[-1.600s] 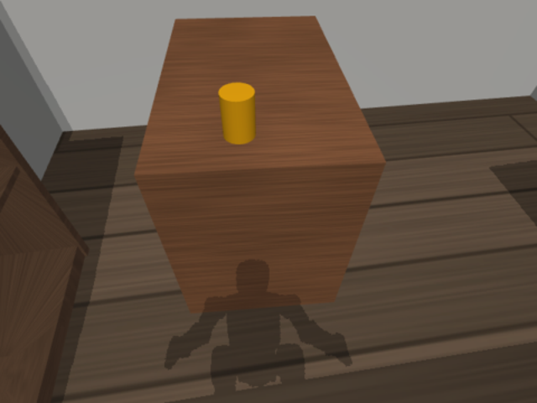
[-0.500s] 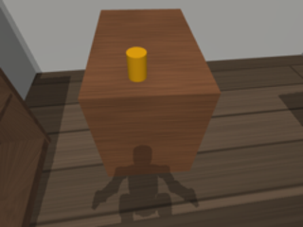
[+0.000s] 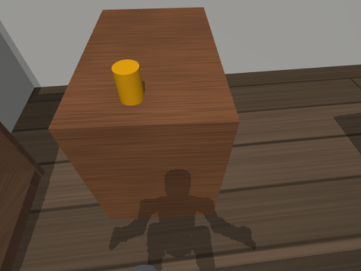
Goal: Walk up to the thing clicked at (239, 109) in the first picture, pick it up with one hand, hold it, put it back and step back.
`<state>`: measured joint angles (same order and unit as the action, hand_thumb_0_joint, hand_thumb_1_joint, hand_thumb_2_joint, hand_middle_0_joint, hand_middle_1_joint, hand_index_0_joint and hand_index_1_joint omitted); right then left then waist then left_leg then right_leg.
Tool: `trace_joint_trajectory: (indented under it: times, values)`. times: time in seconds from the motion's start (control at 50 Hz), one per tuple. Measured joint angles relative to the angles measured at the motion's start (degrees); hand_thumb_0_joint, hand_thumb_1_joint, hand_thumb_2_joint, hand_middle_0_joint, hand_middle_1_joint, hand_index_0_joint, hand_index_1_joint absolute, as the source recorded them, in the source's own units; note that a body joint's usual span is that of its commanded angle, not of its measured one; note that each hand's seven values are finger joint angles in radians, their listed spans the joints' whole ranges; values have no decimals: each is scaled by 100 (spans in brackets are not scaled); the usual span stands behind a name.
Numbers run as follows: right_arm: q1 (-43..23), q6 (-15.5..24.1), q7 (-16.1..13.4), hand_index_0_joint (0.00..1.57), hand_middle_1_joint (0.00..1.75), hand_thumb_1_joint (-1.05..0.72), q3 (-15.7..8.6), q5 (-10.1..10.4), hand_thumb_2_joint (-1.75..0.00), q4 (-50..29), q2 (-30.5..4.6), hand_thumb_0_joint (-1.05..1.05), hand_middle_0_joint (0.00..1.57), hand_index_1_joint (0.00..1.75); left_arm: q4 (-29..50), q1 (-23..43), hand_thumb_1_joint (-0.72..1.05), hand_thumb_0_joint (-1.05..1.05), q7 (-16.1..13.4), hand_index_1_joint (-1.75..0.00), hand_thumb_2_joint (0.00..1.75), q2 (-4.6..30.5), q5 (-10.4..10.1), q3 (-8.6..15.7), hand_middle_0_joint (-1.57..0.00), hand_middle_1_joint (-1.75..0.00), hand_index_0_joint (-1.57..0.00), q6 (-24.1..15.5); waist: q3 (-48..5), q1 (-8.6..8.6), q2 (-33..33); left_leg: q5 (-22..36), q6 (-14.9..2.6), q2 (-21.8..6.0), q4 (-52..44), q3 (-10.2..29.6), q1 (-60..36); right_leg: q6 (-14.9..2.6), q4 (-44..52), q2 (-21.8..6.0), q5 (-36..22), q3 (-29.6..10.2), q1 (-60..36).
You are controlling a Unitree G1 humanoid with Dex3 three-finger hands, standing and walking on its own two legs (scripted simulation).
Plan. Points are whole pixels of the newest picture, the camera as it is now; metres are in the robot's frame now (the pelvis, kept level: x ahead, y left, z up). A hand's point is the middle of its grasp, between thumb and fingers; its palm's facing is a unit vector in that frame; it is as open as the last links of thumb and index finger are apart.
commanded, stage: walk up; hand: left
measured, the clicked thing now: (129, 83) +0.64 +0.18 +0.05
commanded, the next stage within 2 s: none
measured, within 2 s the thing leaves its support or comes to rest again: neither
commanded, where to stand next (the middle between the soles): +0.21 -0.06 m, yaw +4 degrees
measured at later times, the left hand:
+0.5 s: hand (104, 241) +0.22 +0.21 -0.14, palm faces +0.00 -0.92 -0.38, open 7.4 cm
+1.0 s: hand (93, 265) +0.17 +0.23 -0.15, palm faces +0.13 -0.86 -0.49, open 7.4 cm
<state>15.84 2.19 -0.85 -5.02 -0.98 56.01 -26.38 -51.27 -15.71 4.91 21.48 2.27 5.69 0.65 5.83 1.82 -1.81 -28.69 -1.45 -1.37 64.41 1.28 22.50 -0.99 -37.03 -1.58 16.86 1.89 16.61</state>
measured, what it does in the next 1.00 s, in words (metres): walks ahead: left foot, then right foot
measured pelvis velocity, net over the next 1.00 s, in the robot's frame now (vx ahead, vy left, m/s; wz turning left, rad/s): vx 0.13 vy -0.09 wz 0.16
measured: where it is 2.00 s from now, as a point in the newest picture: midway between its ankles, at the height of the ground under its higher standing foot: outside the picture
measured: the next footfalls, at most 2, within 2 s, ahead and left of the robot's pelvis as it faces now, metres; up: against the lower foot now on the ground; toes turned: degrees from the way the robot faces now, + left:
left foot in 0.18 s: +0.17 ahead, +0.10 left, +0.00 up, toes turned +5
right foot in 0.52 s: +0.28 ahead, -0.23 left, +0.00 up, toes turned +1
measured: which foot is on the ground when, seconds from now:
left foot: up 0.00-0.16, down 0.18-0.54, up 0.56-0.96, down 0.98-1.00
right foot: down 0.00-0.20, up 0.22-0.50, down 0.52-1.00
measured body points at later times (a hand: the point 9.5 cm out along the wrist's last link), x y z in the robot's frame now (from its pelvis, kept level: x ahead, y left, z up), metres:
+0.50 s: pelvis +0.14 -0.08 +0.00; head +0.17 -0.07 +0.44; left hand +0.22 +0.26 -0.11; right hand +0.18 -0.41 -0.10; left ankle +0.13 +0.09 -0.72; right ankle +0.24 -0.23 -0.71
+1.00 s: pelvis +0.13 -0.09 -0.02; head +0.17 -0.09 +0.42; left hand +0.16 +0.27 -0.12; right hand +0.25 -0.41 -0.14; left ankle +0.12 +0.04 -0.73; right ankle +0.24 -0.23 -0.72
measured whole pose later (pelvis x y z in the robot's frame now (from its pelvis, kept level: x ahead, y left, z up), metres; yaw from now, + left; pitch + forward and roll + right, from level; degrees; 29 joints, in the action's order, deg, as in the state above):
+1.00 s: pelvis +0.13 -0.09 -0.02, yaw +9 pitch -2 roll +1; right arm 13.6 -2.6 2.7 -5.0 -2.5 50.6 -25.7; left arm -49.9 -10.7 -1.7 25.7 1.5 3.9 -0.8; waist 7.4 1.0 0.1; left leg -24.6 -0.9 0.2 46.6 -0.9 20.6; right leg 0.8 -46.1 -8.5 15.7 3.1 28.7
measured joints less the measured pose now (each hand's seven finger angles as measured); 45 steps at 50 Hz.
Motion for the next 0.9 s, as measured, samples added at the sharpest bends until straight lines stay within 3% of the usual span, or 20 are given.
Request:
trace_joint_trajectory:
  times: [0.12, 0.16, 0.2, 0.24, 0.3, 0.4, 0.46, 0.52, 0.56, 0.62, 0.68, 0.78, 0.9]
  values:
    - [31, 169, 210, 20, 30, -90, 139, 11, -90, -399, 287, 1, 20, 30, 144, -219, 90, 0, -72, -31, 89, 51, -25, -92, -21, -30, -20, -91, -70, 103, 219, 385, -24, -36, -1502, -320, 224, -133, 428, 169, 85, 212, -426]
    - [73, 227, 236, 20, 30, -90, 154, -7, -90, -487, 364, 1, 20, 30, 207, -250, 90, 0, -77, -31, 89, 126, -47, -104, -21, -30, -20, -93, -73, 102, 337, 802, -33, -46, -2258, -331, 34, -115, 298, 176, 272, 273, -471]
    - [155, 346, 204, 20, 30, -90, 140, -40, -90, -577, 410, 0, 20, 30, 277, -271, 90, 0, -75, -31, 89, 207, -60, -116, -21, -30, -20, -48, -71, 52, 531, 1575, -6, 55, -2838, -413, -223, -127, -193, 56, 657, 273, -382]
    - [204, 408, 125, 21, 30, -90, 132, -109, -90, -649, 438, 0, 20, 30, 274, -224, 90, 0, -112, -30, 89, 208, -68, -110, -21, -30, -20, 35, -50, -6, 729, 1415, 7, 178, -2653, -517, -260, -175, -1176, 33, 976, -35, -32]
    - [294, 364, 65, 21, 30, -90, 146, -60, -90, -686, 434, 0, 20, 30, 257, -174, 90, 0, -101, -30, 89, 199, -39, -165, -21, -30, -20, 123, -76, -170, 731, 1193, -21, 139, -2721, -471, -489, -128, -2255, 147, 1090, -255, 498]
    - [539, 362, 11, 21, 30, -90, 203, -32, -90, -744, 415, 0, 20, 30, 360, 17, 90, 0, -140, -30, 89, 344, -83, -97, -21, -30, -20, 58, 4, -293, 698, 1190, 194, -31, -3094, -317, -894, 9, -2140, -111, 726, -469, 1079]
    - [540, 281, 24, 21, 30, -90, 229, -44, -90, -765, 340, 1, 20, 30, 402, 171, 91, 0, -207, -30, 89, 379, -169, -77, -20, -30, -20, -25, 120, -305, 581, 1054, 312, -188, -3010, -252, -963, 24, -1239, -298, 344, -420, 1075]
    - [447, 112, 49, 21, 30, -89, 252, 18, -90, -788, 238, 1, 20, 30, 344, 294, 91, 0, -278, -30, 89, 388, -223, -94, -20, -30, -20, -148, 160, -354, 404, 688, 406, -344, -2461, -124, -781, 26, -196, -272, -505, -312, 734]
    - [234, -58, 31, 21, 30, -90, 234, 83, -90, -743, 145, 1, 20, 30, 238, 433, 91, 0, -354, -30, 89, 256, -206, -109, -20, -30, -20, -226, 270, -363, 77, 431, 222, -524, -1799, 103, -528, 171, -380, -68, -375, -154, 743]
    - [-51, -279, -10, 20, 30, -90, 223, 110, -90, -698, 116, 1, 20, 30, 197, 587, 91, 0, -402, -30, 89, 38, -176, -275, -20, -30, -20, -241, 314, -321, -94, -223, 77, -149, -768, 297, -102, 140, -634, -105, -172, -119, 833]
    - [-241, -345, 23, 20, 30, -90, 209, 120, -90, -666, 85, 1, 20, 30, 204, 672, 90, 0, -431, -30, 89, -140, -141, -392, -21, -30, -20, -231, 274, -268, -222, -274, 40, 68, -315, 235, 160, 98, -563, -170, -196, -101, 840]
    - [-317, -471, 137, 20, 30, -90, 178, -8, -90, -640, 122, 1, 20, 30, 260, 726, 90, 0, -532, -31, 89, -124, -97, -375, -21, -30, -20, -261, 201, -173, -279, -36, 96, 137, -224, 250, 320, 51, -521, -225, -220, 37, 902]
    - [-289, -570, 277, 20, 30, -90, 113, -121, -90, -561, 112, 1, 20, 30, 274, 618, 90, 0, -631, -31, 89, 143, -53, -238, -21, -30, -20, -269, 168, -115, -136, -143, 118, 44, -775, 77, 223, 71, -579, -387, -222, 212, 1004]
